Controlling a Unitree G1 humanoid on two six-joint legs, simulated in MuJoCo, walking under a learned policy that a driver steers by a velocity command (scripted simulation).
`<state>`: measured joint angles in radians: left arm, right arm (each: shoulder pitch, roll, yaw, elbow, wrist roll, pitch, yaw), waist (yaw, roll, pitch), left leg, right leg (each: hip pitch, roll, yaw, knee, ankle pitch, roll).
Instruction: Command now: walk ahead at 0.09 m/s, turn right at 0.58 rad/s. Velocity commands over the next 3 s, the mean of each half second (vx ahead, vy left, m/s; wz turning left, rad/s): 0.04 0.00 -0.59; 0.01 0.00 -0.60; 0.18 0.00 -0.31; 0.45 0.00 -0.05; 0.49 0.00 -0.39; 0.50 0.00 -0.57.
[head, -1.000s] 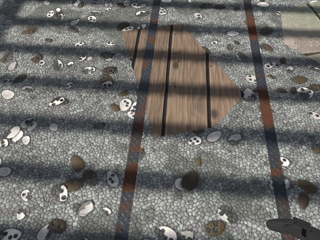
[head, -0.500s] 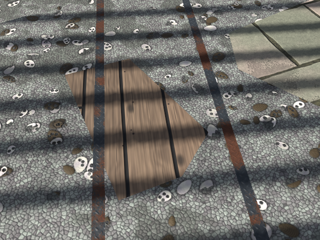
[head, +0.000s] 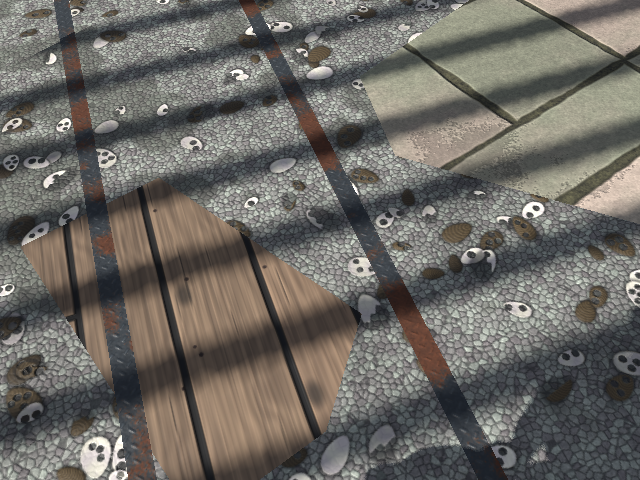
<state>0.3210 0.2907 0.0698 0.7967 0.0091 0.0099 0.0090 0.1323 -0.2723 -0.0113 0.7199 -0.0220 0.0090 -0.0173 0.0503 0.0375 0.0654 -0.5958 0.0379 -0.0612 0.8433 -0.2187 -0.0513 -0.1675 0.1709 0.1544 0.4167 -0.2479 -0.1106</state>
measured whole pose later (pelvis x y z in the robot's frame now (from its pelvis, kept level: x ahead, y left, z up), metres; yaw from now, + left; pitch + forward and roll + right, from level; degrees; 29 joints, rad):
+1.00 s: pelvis +0.01 +0.02 +0.00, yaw -36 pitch +1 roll +1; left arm 0.26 0.30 0.06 0.71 0.02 0.04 -0.01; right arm 0.16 -0.30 -0.05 0.70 -0.01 0.06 -0.02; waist 0.03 0.00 0.06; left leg -0.41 -0.03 -0.06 0.81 -0.41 -0.03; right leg -0.26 0.14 0.20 0.44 -0.18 -0.07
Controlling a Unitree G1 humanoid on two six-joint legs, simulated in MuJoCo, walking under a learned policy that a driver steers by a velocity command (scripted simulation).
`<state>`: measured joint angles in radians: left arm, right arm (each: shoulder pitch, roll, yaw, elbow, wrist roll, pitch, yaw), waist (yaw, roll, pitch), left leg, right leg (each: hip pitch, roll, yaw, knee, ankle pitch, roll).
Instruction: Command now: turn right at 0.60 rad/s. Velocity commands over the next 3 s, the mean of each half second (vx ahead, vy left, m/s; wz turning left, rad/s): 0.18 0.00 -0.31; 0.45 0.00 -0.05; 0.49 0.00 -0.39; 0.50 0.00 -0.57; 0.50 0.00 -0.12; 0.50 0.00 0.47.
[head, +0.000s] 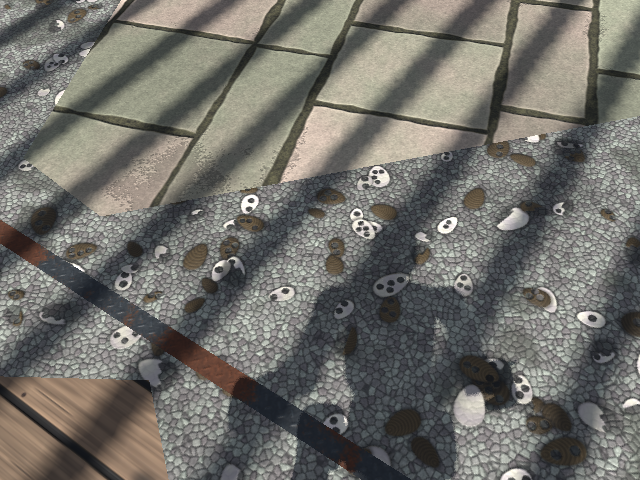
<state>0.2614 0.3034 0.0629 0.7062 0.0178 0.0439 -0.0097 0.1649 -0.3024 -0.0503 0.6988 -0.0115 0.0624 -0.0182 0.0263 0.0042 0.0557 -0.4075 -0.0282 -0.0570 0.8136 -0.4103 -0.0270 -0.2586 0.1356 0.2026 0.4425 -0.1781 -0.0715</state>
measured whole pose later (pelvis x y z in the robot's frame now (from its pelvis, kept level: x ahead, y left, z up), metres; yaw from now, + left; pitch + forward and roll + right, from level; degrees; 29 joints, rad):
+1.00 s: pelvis +0.26 -0.04 -0.01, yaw -8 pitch +1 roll -1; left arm 0.47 0.23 0.01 1.01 0.02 -0.08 0.00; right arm 0.02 -0.25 -0.02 0.75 -0.03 -0.03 0.04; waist 0.07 0.02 0.05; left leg -0.56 0.03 0.07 0.60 -0.10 0.07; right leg 0.17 0.07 0.01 0.16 -0.35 -0.05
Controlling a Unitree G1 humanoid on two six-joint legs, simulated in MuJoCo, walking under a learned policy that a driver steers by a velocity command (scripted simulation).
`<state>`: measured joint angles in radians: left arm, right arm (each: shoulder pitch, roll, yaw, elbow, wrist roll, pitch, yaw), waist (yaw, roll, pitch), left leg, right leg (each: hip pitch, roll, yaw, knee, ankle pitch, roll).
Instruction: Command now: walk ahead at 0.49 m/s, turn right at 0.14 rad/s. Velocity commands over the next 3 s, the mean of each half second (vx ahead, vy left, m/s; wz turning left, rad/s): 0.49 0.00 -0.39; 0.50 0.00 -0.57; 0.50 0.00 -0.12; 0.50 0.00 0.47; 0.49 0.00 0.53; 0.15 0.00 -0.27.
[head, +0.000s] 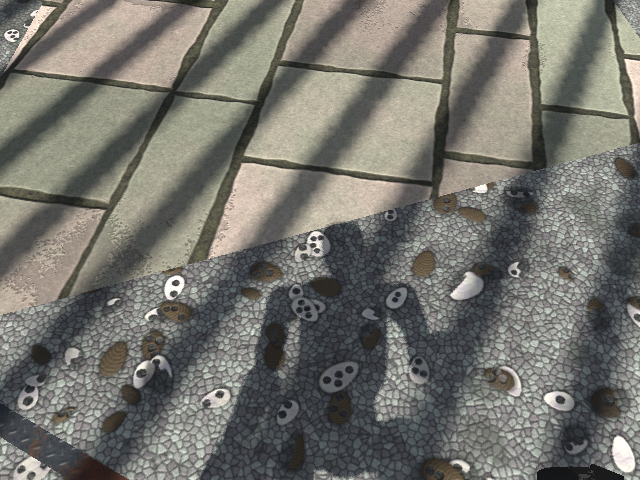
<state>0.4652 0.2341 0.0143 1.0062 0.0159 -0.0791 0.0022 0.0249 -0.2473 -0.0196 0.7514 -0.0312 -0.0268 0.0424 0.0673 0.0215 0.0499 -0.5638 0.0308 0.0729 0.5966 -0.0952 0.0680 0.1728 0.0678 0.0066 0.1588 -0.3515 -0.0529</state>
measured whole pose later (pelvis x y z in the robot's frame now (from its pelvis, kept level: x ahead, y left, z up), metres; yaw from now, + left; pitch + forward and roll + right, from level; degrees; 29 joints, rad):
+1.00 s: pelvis +0.53 -0.10 +0.01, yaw -31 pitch +1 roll +0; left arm 0.42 0.27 0.07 0.93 0.01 -0.05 0.00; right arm 0.04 -0.26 -0.03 0.75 -0.04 -0.02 0.02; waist 0.08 0.04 0.05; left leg -0.66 0.09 -0.03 0.73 -0.05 -0.04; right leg 0.00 0.15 0.14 0.27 -0.27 -0.13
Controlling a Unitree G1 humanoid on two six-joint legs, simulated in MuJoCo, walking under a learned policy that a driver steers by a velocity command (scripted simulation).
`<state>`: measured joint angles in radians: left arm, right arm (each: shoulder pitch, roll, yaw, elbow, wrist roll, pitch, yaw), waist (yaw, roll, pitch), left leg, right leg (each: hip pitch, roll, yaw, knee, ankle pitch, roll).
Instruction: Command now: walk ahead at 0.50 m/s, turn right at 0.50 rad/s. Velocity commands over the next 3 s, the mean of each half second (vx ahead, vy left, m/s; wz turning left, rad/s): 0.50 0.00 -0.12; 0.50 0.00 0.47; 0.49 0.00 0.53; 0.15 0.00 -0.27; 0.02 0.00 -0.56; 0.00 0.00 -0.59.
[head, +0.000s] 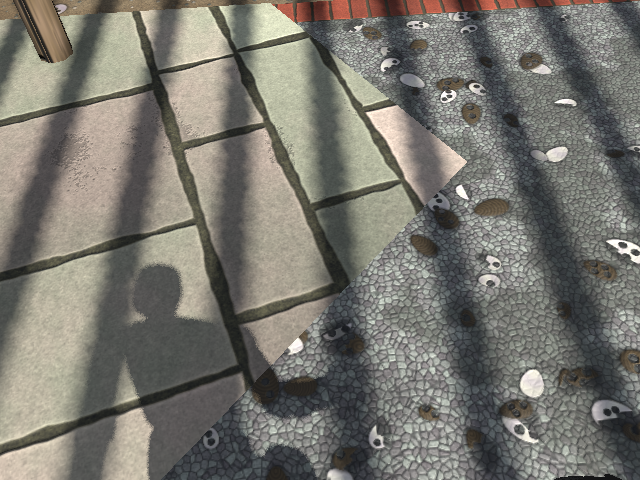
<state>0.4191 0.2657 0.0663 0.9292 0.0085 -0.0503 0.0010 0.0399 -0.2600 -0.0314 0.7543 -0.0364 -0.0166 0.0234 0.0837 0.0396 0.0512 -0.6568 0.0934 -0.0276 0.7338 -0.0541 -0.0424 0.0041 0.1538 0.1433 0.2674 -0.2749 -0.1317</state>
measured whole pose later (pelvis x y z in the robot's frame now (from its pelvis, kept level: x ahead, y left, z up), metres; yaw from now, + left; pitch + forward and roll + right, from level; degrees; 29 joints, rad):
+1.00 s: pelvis +0.51 +0.02 +0.00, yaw +16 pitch +1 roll -1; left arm 0.39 0.24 0.05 0.92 0.02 -0.10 0.01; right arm 0.12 -0.28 -0.07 0.78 -0.03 0.01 0.07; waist 0.05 0.05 0.03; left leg -0.66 0.08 0.02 0.86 -0.07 0.03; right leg 0.00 0.02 -0.22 0.23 -0.26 -0.03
